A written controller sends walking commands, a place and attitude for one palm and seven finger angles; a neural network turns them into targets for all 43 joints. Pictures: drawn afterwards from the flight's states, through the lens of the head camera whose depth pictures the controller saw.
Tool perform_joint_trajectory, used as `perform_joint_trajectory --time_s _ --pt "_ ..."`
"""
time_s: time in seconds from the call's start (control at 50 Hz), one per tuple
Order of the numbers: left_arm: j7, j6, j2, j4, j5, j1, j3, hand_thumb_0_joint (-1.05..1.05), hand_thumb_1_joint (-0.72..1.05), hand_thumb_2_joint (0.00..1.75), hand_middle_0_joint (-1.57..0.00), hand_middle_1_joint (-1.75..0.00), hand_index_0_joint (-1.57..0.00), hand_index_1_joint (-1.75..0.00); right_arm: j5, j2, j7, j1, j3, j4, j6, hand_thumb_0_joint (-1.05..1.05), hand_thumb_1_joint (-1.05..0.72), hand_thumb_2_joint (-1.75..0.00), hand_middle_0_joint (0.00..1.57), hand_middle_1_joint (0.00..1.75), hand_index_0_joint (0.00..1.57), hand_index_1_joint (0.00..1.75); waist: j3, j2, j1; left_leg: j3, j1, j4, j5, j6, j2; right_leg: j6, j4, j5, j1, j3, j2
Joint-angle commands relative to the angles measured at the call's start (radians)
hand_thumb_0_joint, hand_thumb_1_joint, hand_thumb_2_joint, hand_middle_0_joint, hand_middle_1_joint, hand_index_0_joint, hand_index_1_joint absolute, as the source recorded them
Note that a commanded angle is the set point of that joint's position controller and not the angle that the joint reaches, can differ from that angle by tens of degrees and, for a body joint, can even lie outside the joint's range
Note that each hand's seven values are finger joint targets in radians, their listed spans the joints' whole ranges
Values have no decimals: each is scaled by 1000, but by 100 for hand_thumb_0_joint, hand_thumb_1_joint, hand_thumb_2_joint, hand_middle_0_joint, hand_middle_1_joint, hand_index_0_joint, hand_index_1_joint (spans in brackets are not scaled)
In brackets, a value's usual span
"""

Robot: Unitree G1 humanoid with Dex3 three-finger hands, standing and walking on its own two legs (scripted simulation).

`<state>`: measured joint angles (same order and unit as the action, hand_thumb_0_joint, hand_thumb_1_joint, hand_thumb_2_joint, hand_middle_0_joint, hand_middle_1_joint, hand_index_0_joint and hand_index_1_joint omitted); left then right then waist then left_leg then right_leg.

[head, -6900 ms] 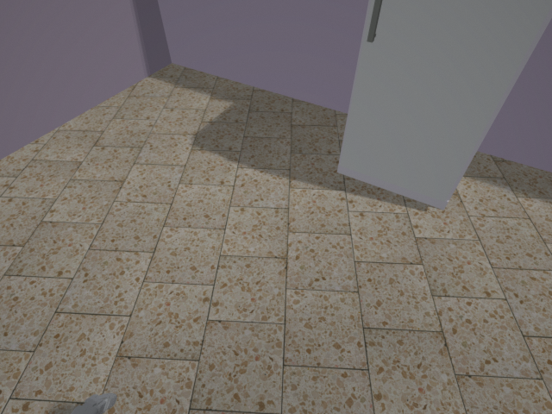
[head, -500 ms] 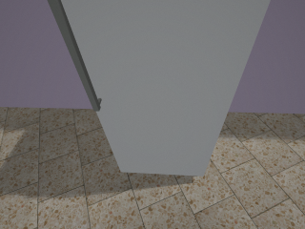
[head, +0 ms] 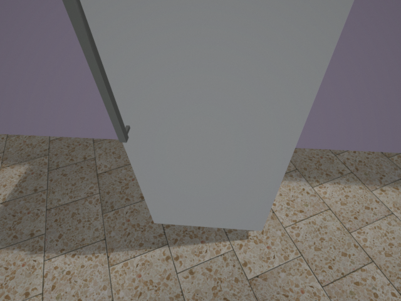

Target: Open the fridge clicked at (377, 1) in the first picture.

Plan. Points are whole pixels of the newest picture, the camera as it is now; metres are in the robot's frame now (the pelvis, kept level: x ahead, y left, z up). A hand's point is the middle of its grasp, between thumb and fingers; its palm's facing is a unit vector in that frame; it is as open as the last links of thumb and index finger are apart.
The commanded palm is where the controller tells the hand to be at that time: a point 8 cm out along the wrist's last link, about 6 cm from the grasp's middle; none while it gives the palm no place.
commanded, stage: look again from close up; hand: left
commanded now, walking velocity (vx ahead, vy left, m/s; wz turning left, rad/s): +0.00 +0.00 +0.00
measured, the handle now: (103, 72) +0.55 +0.26 +0.18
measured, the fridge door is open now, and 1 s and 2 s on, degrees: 0 0 0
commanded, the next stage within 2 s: shuffle to correct the standing spot in 0.10 s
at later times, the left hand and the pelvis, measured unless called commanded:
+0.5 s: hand out of the picture +0.02 +0.20 -0.18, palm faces +0.08 -0.98 -0.19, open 7.3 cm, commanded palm none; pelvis +0.01 +0.03 +0.00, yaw +1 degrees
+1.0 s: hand out of the picture +0.06 +0.28 -0.20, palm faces +0.08 -0.98 -0.19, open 7.3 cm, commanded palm none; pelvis +0.08 +0.10 -0.02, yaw +1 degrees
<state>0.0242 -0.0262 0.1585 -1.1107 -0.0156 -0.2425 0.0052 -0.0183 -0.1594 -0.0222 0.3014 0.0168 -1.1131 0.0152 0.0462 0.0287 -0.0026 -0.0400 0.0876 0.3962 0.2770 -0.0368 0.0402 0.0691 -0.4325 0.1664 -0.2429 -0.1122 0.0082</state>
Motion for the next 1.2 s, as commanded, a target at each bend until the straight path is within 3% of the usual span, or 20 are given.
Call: perform_joint_trajectory --time_s 0.0,0.18,0.38,0.46,0.52,0.58,0.62,0.66,0.68,0.7,0.76,0.84,0.86,0.88,0.9,0.92,1.02,1.08,1.14,1.18 --pt "7 -11 142 43 5 -36 30 0 90 90 -20 -30 -20 -30 -1 -85 -7 99 -19 11 15 0 -90 -90 20 30 20 30 38 -44 2 51 149 -74 -28 51 47 -3 134 122 72 191 -142" --pt "6 -11 136 44 5 -38 31 0 90 90 -20 -30 -20 -30 -1 -79 -10 104 -20 9 20 0 -90 -90 20 30 20 30 20 -38 -1 58 147 -83 -60 53 56 -1 111 60 97 175 -139" --pt "10 8 164 75 -10 -71 66 0 90 90 -20 -30 -20 -30 -9 -39 1 188 -19 10 -10 0 -90 -90 20 30 20 30 51 -131 0 -13 181 92 106 48 0 72 240 452 -16 322 -273" --pt "5 15 133 94 -6 -41 70 0 90 90 -20 -30 -20 -30 -13 -34 2 240 -20 -2 2 0 -90 -90 20 30 20 30 70 -12 12 12 129 -38 88 60 15 41 83 359 -85 195 -191" --pt "-5 18 53 122 -14 -8 50 0 90 90 -20 -30 -20 -30 -10 -94 -9 221 -28 25 11 0 -90 -90 20 30 20 30 104 199 5 189 169 -173 -2 142 157 -17 -192 230 -109 -2 -49" --pt "-10 7 32 113 -14 -35 46 0 90 90 -20 -30 -20 -30 -7 -79 -19 198 -24 45 17 0 -90 -90 20 30 20 30 71 106 -15 152 107 -67 -342 171 142 -9 -185 207 -76 6 -51" --pt "-6 -2 47 83 -8 -131 58 0 90 90 -20 -30 -20 -30 -2 -87 -20 174 -28 63 23 0 -90 -90 20 30 20 30 16 17 -55 81 196 60 -387 138 86 16 -112 63 120 71 -98" --pt "7 -12 163 30 -10 -301 86 0 90 90 -20 -30 -20 -30 5 -49 -10 127 -30 104 29 0 -90 -90 20 30 20 30 -49 -274 -101 -54 468 361 41 60 -51 137 37 -195 379 419 -386" --pt "15 -17 176 15 -10 -339 97 0 90 90 -20 -30 -20 -30 2 -56 -10 61 -37 127 21 0 -90 -90 20 30 20 30 -20 -294 -128 -19 559 510 325 40 -33 225 86 -320 392 516 -492" --pt "23 -17 163 23 -14 -319 97 0 90 90 -20 -30 -20 -30 -1 -59 -6 20 -43 141 17 0 -90 -90 20 30 20 30 18 -266 -123 54 598 603 336 40 12 241 96 -315 343 512 -498" --pt "20 -11 144 89 -25 -129 89 0 90 90 -20 -30 -20 -30 3 -14 25 52 -49 136 11 0 -90 -90 20 30 20 30 21 -217 -23 71 389 464 231 50 58 133 100 -94 48 285 -396" --pt "6 14 109 129 -19 -17 75 0 90 90 -20 -30 -20 -30 -5 -16 23 258 -46 46 17 0 -90 -90 20 30 20 30 30 -19 75 -76 -48 98 -33 8 -27 8 -119 298 -286 68 -165" --pt "2 28 58 141 -14 -31 63 0 90 90 -20 -30 -20 -30 -15 -93 12 291 -63 42 21 0 -90 -90 20 30 20 30 38 222 80 151 0 -41 27 51 127 -39 -315 400 -318 -3 -73" --pt "2 36 25 159 -14 -49 58 0 90 90 -20 -30 -20 -30 -17 -142 0 281 -72 65 20 0 -90 -90 20 30 20 30 43 325 73 379 82 -185 11 155 292 -56 -497 490 -321 7 -24" --pt "1 32 34 160 -8 -47 59 0 90 90 -20 -30 -20 -30 -19 -156 -7 209 -73 95 13 0 -90 -90 20 30 20 30 53 181 50 399 137 -191 -3 224 327 -36 -555 439 -296 83 -60" --pt "2 25 11 144 -10 -51 51 0 90 90 -20 -30 -20 -30 -22 -128 -7 131 -64 117 23 0 -90 -90 20 30 20 30 53 63 25 337 194 -175 -59 217 300 -31 -542 403 -238 92 -81" --pt "-4 31 3 76 3 -127 34 0 90 90 -20 -30 -20 -30 -11 -118 -25 -6 -53 122 24 0 -90 -90 20 30 20 30 -28 101 -17 144 116 -49 -536 197 233 -72 -270 251 -74 67 -70" --pt "-1 27 40 80 -4 -141 41 0 90 90 -20 -30 -20 -30 -4 -122 -30 -2 -68 113 7 0 -90 -90 20 30 20 30 -58 24 -19 114 87 45 -530 147 195 -65 -40 19 11 84 -57" --pt "4 26 118 109 -13 -109 50 0 90 90 -20 -30 -20 -30 8 -76 -24 10 -72 122 -2 0 -90 -90 20 30 20 30 -74 -91 6 -1 163 129 -268 64 68 4 -86 -451 48 201 -193" --pt "7 25 117 123 -13 -83 49 0 90 90 -20 -30 -20 -30 6 -52 -26 25 -71 110 -18 0 -90 -90 20 30 20 30 -79 -208 18 -22 149 162 -157 44 39 40 -68 -503 34 212 -208"
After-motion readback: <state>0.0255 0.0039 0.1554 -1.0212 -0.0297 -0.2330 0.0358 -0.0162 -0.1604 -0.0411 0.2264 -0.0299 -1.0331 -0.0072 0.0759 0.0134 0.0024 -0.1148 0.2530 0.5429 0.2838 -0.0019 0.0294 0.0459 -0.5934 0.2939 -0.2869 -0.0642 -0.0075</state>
